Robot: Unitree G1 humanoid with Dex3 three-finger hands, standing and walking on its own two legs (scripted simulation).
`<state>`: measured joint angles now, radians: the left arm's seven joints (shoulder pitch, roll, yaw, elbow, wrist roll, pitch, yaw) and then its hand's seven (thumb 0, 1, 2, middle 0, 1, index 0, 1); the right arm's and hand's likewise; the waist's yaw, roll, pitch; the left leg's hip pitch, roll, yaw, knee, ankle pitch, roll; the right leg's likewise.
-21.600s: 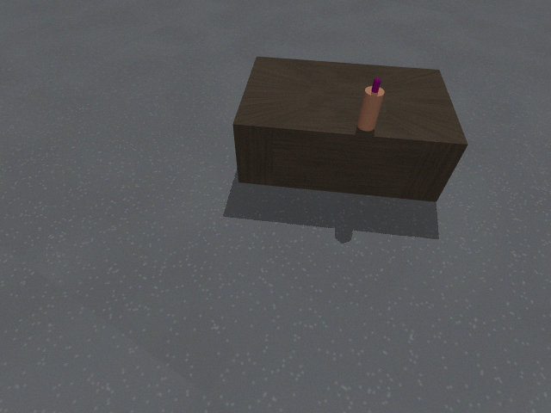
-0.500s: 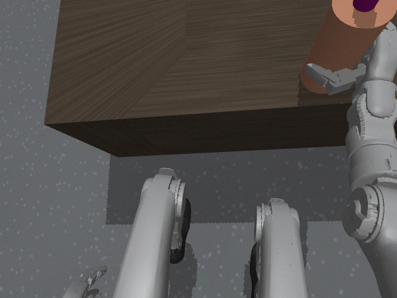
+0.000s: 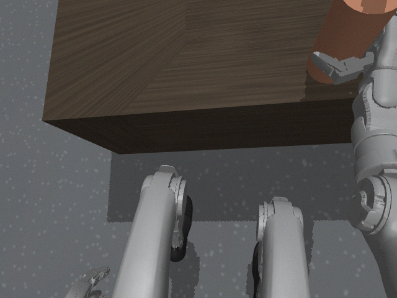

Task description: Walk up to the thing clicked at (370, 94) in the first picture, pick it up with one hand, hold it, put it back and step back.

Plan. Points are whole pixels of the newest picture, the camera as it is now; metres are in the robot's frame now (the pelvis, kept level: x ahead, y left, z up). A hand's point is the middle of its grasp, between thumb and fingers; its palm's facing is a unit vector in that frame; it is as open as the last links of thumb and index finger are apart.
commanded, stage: loosen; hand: right
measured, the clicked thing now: (353, 21) +0.58 -0.13 +0.04
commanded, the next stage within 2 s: open in 0.02 s
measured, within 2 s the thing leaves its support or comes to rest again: neither
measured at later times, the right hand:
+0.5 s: hand (344, 43) +0.57 -0.13 +0.00, palm faces +0.01 +1.00 -0.03, open 12.3 cm
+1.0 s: hand out of the picture +0.59 -0.20 +0.15, palm faces +0.06 +1.00 -0.06, open 16.1 cm
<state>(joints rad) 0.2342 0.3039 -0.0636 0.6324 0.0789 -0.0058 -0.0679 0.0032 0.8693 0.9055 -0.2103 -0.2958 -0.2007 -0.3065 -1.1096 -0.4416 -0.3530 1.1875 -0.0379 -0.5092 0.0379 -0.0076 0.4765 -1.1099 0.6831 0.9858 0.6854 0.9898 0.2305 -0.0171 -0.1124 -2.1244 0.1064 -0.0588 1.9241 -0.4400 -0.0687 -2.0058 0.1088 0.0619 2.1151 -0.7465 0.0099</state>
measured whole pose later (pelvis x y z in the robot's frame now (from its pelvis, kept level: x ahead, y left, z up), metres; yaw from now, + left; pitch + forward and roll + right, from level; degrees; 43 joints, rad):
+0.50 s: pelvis +0.00 +0.00 +0.00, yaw +0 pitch +37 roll +4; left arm 0.24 0.30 -0.07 0.62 0.07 0.00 -0.07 0.00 0.89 0.90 -0.21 -0.31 -0.21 -0.31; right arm -1.09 -0.45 -0.34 1.14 -0.03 -0.47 0.05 -0.01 0.39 -0.46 0.68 0.59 0.69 0.60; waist 0.24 -0.02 -0.10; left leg -2.12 0.11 -0.05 1.92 -0.44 -0.07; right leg -2.01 0.11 0.06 2.11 -0.75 0.00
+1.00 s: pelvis +0.02 +0.00 +0.09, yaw +1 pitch +35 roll +3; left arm 0.27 0.30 -0.05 0.64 0.00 0.01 -0.01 0.00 0.89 0.90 -0.21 -0.30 -0.20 -0.30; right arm -1.09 -0.62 -0.42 1.12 0.02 -0.27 0.19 -0.01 0.50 -0.22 0.24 0.25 0.25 0.25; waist 0.19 -0.03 -0.16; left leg -1.83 0.09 -0.02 1.66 -0.44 -0.06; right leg -1.71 0.06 0.07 1.83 -0.73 0.00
